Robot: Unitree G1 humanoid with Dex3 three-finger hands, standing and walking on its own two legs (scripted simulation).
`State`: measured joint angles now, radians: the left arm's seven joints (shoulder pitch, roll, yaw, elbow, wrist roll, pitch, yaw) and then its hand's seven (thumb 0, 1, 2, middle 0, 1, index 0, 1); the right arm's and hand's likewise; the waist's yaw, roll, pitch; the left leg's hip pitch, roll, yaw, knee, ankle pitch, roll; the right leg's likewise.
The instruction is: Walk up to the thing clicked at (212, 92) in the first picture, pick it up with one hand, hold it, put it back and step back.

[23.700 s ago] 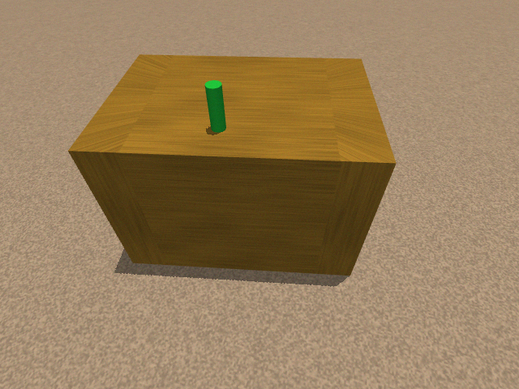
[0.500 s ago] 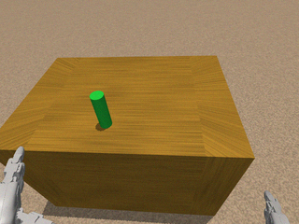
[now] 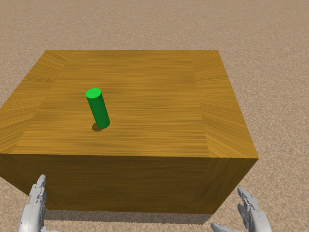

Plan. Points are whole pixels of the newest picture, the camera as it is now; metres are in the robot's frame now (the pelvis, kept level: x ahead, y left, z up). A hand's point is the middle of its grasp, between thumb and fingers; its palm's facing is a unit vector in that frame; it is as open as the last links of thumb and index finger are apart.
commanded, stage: home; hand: left
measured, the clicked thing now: (98, 109) +0.51 +0.22 +0.00
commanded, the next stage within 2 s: none
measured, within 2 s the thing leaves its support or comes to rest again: neither
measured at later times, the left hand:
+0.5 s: hand (91, 218) +0.19 +0.18 -0.05, palm faces +0.10 -0.97 -0.23, open 17.7 cm
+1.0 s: hand (94, 220) +0.19 +0.18 -0.06, palm faces +0.10 -0.97 -0.23, open 17.6 cm
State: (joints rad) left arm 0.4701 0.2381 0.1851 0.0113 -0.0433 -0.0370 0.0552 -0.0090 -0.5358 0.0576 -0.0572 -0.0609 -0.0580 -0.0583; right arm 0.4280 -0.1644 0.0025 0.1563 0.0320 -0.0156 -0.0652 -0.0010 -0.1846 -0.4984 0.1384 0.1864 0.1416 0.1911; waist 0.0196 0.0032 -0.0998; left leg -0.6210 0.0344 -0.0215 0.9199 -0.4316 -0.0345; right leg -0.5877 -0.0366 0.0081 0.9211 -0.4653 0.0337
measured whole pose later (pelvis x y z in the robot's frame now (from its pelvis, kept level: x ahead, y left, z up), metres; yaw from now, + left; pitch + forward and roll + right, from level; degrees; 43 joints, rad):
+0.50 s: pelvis +0.01 +0.00 -0.01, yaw -1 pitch +10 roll +0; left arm 0.46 0.20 0.01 0.06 -0.02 0.05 0.08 -0.01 -0.59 0.02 -0.05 -0.05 -0.05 -0.05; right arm 0.45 -0.19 0.00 0.07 0.03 0.06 -0.07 0.02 -0.89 -0.89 0.20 0.30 0.20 0.30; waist 0.00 0.00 -0.13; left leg -0.67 0.04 -0.01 0.97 -0.48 -0.03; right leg -0.64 -0.03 0.02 0.96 -0.50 0.04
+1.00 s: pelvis +0.01 +0.00 -0.01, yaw -1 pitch +11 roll +0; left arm 0.48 0.20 0.01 0.03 -0.02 0.06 0.08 -0.01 -0.58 0.03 -0.05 -0.05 -0.05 -0.05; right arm 0.47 -0.19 0.00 0.01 0.03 0.11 -0.08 0.02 -0.90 -0.90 0.20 0.30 0.21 0.30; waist 0.00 0.00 -0.14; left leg -0.69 0.04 -0.02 0.99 -0.49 -0.04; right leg -0.67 -0.03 0.02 0.99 -0.52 0.03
